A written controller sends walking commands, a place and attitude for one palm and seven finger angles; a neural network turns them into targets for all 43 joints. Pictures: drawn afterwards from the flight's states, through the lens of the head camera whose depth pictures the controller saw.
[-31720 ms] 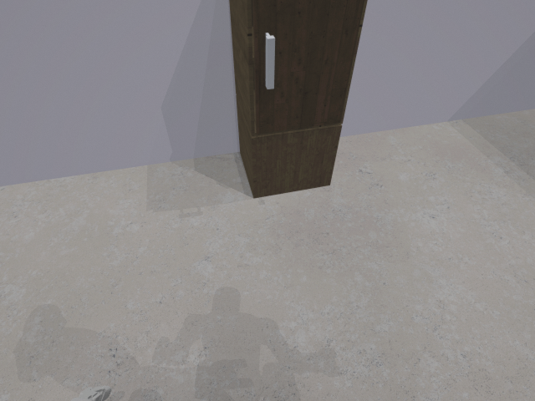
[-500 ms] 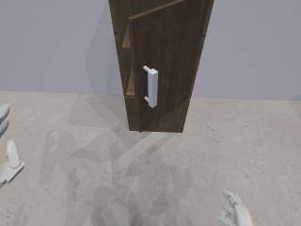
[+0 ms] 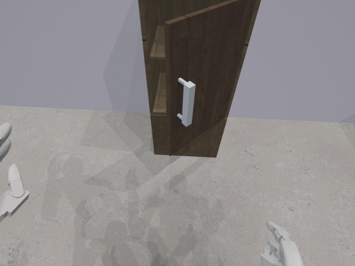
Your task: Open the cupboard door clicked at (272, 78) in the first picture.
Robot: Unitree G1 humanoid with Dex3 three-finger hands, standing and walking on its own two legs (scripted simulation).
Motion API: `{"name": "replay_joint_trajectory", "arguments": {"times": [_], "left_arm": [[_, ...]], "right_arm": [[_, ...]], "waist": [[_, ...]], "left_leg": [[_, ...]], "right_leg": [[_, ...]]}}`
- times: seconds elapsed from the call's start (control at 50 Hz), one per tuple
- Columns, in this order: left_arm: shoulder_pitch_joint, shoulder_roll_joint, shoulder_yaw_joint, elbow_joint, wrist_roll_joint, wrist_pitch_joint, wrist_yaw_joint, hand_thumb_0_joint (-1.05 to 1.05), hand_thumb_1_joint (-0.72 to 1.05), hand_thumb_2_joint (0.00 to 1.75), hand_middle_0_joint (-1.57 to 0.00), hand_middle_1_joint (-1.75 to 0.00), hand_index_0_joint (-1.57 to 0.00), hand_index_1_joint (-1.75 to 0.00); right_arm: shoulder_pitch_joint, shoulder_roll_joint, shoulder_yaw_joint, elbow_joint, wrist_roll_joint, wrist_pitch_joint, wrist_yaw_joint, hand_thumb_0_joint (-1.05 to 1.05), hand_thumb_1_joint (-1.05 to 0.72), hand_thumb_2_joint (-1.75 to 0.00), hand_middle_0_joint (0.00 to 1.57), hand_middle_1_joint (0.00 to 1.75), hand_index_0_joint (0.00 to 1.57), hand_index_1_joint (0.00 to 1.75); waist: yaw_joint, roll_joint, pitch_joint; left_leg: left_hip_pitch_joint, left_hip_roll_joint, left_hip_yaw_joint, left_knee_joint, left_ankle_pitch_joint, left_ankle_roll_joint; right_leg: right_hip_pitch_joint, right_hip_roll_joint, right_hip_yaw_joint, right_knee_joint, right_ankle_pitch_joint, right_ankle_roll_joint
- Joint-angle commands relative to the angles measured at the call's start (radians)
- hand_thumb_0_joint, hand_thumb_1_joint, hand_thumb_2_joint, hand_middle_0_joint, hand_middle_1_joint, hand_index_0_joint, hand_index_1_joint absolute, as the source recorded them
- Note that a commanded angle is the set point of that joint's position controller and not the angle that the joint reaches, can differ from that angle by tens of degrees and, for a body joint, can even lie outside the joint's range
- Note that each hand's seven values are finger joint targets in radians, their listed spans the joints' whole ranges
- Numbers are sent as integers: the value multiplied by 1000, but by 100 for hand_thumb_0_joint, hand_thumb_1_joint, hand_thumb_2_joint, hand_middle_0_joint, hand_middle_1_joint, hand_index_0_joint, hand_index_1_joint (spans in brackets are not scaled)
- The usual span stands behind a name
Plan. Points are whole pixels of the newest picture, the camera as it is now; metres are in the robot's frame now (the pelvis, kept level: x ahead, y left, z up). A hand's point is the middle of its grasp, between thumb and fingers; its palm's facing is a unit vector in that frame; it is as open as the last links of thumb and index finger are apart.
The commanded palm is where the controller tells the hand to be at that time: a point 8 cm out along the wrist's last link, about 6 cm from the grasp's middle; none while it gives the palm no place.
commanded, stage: stop stepping back and stand still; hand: left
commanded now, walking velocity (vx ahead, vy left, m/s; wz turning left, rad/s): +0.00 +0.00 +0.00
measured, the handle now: (184, 102) +0.64 +0.02 -0.03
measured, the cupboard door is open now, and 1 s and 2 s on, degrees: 44 44 44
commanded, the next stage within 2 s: let the arm hang, fingers relaxed in 0.18 s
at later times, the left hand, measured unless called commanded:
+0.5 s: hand out of the picture +0.11 +0.21 -0.12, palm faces -0.02 -0.94 -0.33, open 7.4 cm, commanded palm none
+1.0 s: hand out of the picture -0.03 +0.14 -0.17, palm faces +0.05 -0.97 -0.25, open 7.4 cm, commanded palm none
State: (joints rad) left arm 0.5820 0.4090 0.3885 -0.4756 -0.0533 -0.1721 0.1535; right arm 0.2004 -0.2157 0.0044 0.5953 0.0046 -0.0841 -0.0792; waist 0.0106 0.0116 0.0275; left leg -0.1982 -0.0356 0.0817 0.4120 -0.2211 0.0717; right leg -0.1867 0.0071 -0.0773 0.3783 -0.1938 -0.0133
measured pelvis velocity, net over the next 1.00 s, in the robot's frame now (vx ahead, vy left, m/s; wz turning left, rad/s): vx -0.01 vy -0.04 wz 0.03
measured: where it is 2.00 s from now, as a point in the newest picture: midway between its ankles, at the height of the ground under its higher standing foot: outside the picture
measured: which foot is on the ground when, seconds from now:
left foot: down 0.00-1.00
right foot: down 0.00-1.00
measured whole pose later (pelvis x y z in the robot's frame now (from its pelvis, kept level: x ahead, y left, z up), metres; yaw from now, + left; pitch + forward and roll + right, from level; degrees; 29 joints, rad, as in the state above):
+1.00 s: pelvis -0.01 -0.04 +0.00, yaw +2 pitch -2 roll +0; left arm 0.29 0.16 0.00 1.14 0.00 0.00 0.03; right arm 0.30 -0.13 0.02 1.14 -0.02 0.02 -0.03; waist -0.01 0.05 0.05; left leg -0.17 -0.01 0.04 0.40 -0.20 0.02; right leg -0.17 0.03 -0.11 0.40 -0.21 -0.07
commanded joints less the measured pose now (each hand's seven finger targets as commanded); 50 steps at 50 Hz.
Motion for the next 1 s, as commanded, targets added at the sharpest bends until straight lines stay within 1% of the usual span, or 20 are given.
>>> {"name": "replay_joint_trajectory", "arguments": {"times": [0.0, 0.12, 0.16, 0.24, 0.26, 0.28, 0.3, 0.32, 0.34, 0.38, 0.42, 0.44, 0.48, 0.52, 0.54, 0.64, 0.7, 0.8, 0.92, 0.98], "left_arm": [[-27, 155, 119, -164, 2, -61, 20, 0, 90, 90, -20, -30, -20, -30], [-70, 150, 105, -179, 9, -63, 19, 0, 90, 90, -20, -30, -20, -30], [-83, 176, 125, -203, 13, -68, 22, 0, 90, 90, -20, -30, -20, -30], [-61, 160, 118, -192, 10, -68, 23, 0, 90, 90, -20, -30, -20, -30], [-131, -36, -336, 613, 61, 39, -97, 0, 90, 90, -20, -30, -20, -30], [-158, -15, -265, 659, 74, 134, -129, 0, 90, 90, -20, -30, -20, -30], [-150, -22, -265, 637, 71, 165, -134, 0, 90, 90, -20, -30, -20, -30], [-174, -44, -274, 670, 76, 168, -134, 0, 90, 90, -20, -30, -20, -30], [-196, -40, -282, 716, 80, 166, -136, 0, 90, 90, -20, -30, -20, -30], [-222, -22, -298, 826, 87, 160, -139, 0, 90, 90, -20, -30, -20, -30], [-263, 1, -306, 950, 91, 161, -142, 0, 90, 90, -20, -30, -20, -30], [-288, 2, -316, 1012, 89, 162, -141, 0, 90, 90, -20, -30, -20, -30], [-324, -20, -341, 1118, 79, 167, -137, 0, 90, 90, -20, -30, -20, -30], [-340, -38, -360, 1213, 70, 168, -134, 0, 90, 90, -20, -30, -20, -30], [-330, -47, -364, 1258, 67, 167, -133, 0, 90, 90, -20, -30, -20, -30], [-284, -78, -363, 1428, 58, 162, -128, 0, 90, 90, -20, -30, -20, -30], [-286, -92, -367, 1491, 57, 159, -128, 0, 90, 90, -20, -30, -20, -30], [-281, -120, -373, 1556, 57, 159, -124, 0, 90, 90, -20, -30, -20, -30], [-259, -143, -372, 1586, 55, 155, -116, 0, 90, 90, -20, -30, -20, -30], [-246, -158, -373, 1597, 56, 155, -112, 0, 90, 90, -20, -30, -20, -30]], "right_arm": [[-82, -130, -44, -144, -1, -52, -7, 0, -90, -90, 20, 30, 20, 30], [-89, -129, -42, -145, -3, -55, -7, 0, -90, -90, 20, 30, 20, 30], [-94, -130, -43, -143, -6, -60, -8, 0, -90, -90, 20, 30, 20, 30], [-87, -124, -39, -145, -6, -60, -6, 0, -90, -90, 20, 30, 20, 30], [-128, -221, -72, 114, 19, -136, 86, 0, -90, -90, 20, 30, 20, 30], [-7, -262, -83, 141, 3, -48, 93, 0, -90, -90, 20, 30, 20, 30], [4, -246, -79, 110, 6, -18, 87, 0, -90, -90, 20, 30, 20, 30], [-1, -230, -74, 118, -3, -8, 84, 0, -90, -90, 20, 30, 20, 30], [-11, -229, -63, 117, -11, 3, 81, 0, -90, -90, 20, 30, 20, 30], [-31, -229, -52, 128, -25, 17, 80, 0, -90, -90, 20, 30, 20, 30], [-49, -224, -46, 159, -28, 31, 80, 0, -90, -90, 20, 30, 20, 30], [-45, -212, -41, 181, -27, 40, 79, 0, -90, -90, 20, 30, 20, 30], [-20, -162, -24, 226, -28, 58, 80, 0, -90, -90, 20, 30, 20, 30], [-7, -130, -8, 281, -29, 71, 77, 0, -90, -90, 20, 30, 20, 30], [-7, -122, -5, 303, -29, 73, 75, 0, -90, -90, 20, 30, 20, 30], [42, -83, 1, 395, -27, 85, 61, 0, -90, -90, 20, 30, 20, 30], [90, -72, -1, 436, -25, 92, 56, 0, -90, -90, 20, 30, 20, 30], [154, -50, 0, 492, -25, 97, 52, 0, -90, -90, 20, 30, 20, 30], [185, -21, 4, 526, -25, 93, 48, 0, -90, -90, 20, 30, 20, 30], [183, -6, 5, 536, -25, 92, 45, 0, -90, -90, 20, 30, 20, 30]], "waist": [[-4, 59, -92], [-1, 55, -85], [1, 86, -87], [2, 70, -96], [-61, 16, 30], [-42, 35, -29], [-39, 45, -48], [-40, 42, -84], [-35, 7, -84], [-14, -104, -110], [0, -185, -116], [-6, -211, -110], [-20, -151, -86], [-28, -22, -52], [-22, 48, -45], [-11, 181, -37], [-17, 74, 3], [-25, -46, 58], [-23, -55, 38], [-20, -48, 59]], "left_leg": [[-59, 142, -161, -129, 153, -78], [-74, 139, -163, -148, 68, -75], [-83, 136, -166, -159, 31, -78], [-77, 133, -164, -150, 71, -78], [-83, 149, -184, 19, 250, -65], [-42, 165, -180, 8, 384, -75], [-17, 176, -178, 26, 417, -70], [-62, 195, -214, 12, 360, -38], [-93, 207, -246, -19, 311, -5], [-110, 210, -266, -30, 264, 28], [-123, 164, -229, -9, 192, 9], [-94, 134, -202, 7, 157, -6], [-42, 95, -160, 20, 107, -25], [-4, 97, -157, -13, 96, -33], [-9, 105, -164, -36, 90, -31], [-44, 116, -165, -71, 39, -38], [-41, 117, -162, -71, 13, -41], [-19, 113, -144, -70, 20, -37], [-6, 116, -136, -74, 55, -37], [-7, 117, -133, -76, 69, -37]], "right_leg": [[112, -37, 84, -11, 127, 16], [111, -36, 87, -18, 79, 18], [115, -35, 86, -20, 64, 16], [124, -34, 84, -16, 87, 17], [-116, -76, 29, 96, 65, -9], [-118, -97, 90, 71, 23, -22], [-124, -79, 74, 101, -27, -24], [-108, -63, 64, 163, -90, -24], [-89, -56, 79, 205, -112, -23], [-21, -64, 102, 187, -86, -26], [36, -103, 135, 107, 23, -34], [22, -127, 158, 76, 52, -46], [-19, -160, 185, 34, 52, -67], [-52, -149, 183, 10, -9, -64], [-40, -135, 181, 1, -25, -57], [52, -129, 156, -42, -11, -58], [29, -132, 156, -82, -57, -60], [-19, -134, 152, -121, -119, -59], [4, -130, 147, -115, -78, -54], [-1, -129, 138, -107, -46, -50]]}}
